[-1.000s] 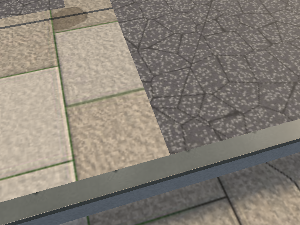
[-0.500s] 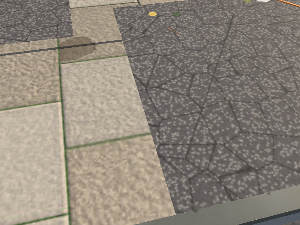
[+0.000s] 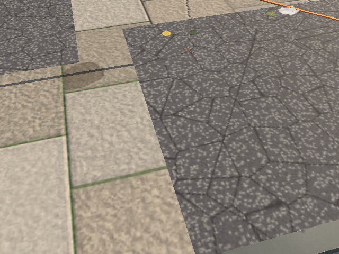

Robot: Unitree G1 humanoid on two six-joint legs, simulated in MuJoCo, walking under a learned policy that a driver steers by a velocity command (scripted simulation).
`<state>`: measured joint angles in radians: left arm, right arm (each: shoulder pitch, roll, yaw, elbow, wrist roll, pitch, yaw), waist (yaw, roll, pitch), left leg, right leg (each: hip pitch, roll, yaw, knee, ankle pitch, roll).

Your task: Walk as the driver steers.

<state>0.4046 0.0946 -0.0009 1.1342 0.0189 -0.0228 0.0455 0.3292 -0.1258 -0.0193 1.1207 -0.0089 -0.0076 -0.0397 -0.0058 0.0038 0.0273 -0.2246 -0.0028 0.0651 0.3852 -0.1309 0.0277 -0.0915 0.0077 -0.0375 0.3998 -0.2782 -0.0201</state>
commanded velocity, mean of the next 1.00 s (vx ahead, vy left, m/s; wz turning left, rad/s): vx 0.06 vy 0.00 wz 0.39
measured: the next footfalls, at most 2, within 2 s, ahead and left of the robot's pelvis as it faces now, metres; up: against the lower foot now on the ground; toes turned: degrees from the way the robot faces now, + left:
left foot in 0.42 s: +0.11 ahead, +0.10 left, +0.00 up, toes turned +10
right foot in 1.06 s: +0.13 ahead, -0.08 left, +0.00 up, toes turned +31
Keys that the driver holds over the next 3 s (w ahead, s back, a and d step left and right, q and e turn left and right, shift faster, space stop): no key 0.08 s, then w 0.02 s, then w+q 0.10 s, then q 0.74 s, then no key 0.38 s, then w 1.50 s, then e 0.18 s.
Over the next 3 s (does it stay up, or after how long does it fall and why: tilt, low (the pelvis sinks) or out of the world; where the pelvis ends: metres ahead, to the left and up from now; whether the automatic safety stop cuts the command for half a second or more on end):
stays up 0.68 0.28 0.14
